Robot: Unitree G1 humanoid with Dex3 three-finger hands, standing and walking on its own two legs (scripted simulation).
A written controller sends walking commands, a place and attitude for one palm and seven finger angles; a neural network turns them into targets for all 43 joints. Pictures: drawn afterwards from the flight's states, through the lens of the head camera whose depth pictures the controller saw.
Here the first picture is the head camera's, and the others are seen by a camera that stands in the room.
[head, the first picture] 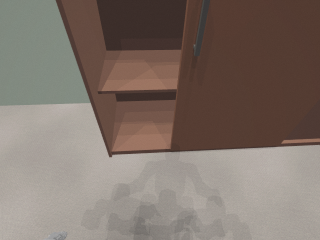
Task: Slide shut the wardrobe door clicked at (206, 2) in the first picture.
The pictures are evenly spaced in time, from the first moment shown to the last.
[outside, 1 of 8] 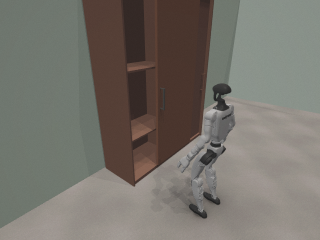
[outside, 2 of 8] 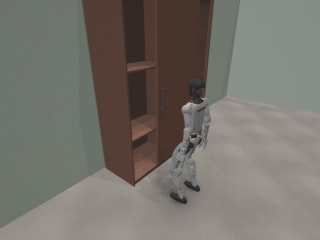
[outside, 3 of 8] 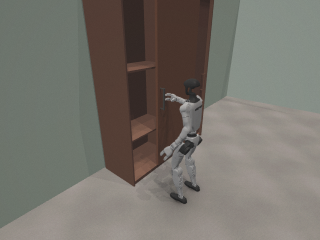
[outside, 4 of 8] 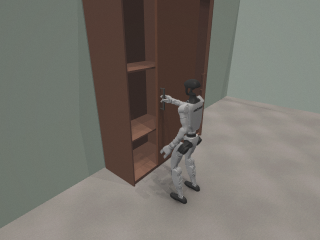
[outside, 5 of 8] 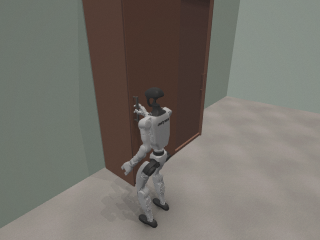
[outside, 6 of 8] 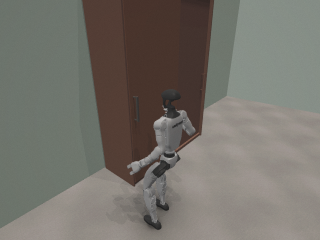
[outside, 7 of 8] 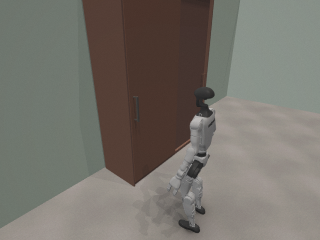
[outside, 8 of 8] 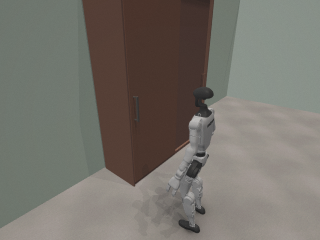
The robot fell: no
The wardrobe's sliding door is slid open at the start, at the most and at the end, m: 0.42 0.42 0.00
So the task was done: yes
